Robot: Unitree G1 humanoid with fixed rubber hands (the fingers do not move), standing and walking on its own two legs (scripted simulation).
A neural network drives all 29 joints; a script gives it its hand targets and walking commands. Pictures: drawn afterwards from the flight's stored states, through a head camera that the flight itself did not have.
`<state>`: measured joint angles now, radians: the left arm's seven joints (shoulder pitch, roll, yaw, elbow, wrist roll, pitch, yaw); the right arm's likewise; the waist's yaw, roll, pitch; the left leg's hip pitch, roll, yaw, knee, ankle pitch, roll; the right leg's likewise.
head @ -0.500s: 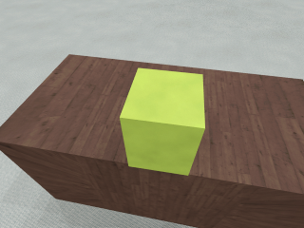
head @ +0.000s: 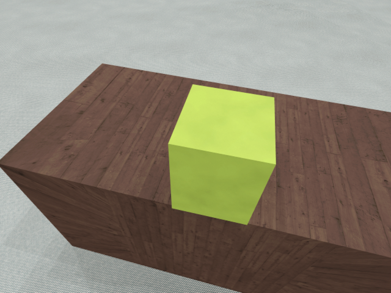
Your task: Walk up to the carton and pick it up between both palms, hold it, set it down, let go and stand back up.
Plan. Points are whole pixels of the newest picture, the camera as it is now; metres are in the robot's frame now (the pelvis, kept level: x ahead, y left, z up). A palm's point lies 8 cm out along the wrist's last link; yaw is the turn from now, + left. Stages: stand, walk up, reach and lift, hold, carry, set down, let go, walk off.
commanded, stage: walk up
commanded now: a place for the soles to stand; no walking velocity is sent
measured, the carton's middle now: (220, 155) +0.45 -0.04 +0.03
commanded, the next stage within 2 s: none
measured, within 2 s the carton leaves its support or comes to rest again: neither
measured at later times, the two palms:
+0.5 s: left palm out of the picture +0.02 +0.30 -0.16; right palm out of the picture +0.07 -0.20 -0.14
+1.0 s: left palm out of the picture +0.04 +0.30 -0.13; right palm out of the picture +0.11 -0.19 -0.14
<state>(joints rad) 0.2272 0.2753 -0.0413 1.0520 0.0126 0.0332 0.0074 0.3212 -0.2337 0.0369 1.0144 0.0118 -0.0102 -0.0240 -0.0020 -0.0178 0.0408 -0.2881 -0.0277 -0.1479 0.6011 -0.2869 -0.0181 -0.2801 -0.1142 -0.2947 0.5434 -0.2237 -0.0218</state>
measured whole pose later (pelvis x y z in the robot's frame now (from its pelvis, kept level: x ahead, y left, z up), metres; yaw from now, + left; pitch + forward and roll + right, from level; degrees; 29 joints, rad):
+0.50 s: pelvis +0.01 +0.05 -0.02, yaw +4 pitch -5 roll -2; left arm 0.24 0.25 -0.02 1.00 0.04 0.03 0.00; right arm 0.26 -0.24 -0.01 0.95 -0.01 0.02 0.00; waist 0.02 -0.01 0.14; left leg -0.34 0.04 0.04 0.76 -0.31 0.01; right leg -0.26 -0.21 -0.25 0.76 -0.44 0.03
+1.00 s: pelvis +0.02 +0.06 -0.01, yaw -3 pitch -2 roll -1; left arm 0.34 0.18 0.01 0.93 0.01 -0.01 0.01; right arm 0.13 -0.25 0.01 0.91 -0.03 0.03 -0.02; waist 0.02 0.07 0.07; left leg -0.33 0.04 0.05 0.71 -0.42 0.01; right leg -0.25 0.04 0.02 0.66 -0.37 -0.02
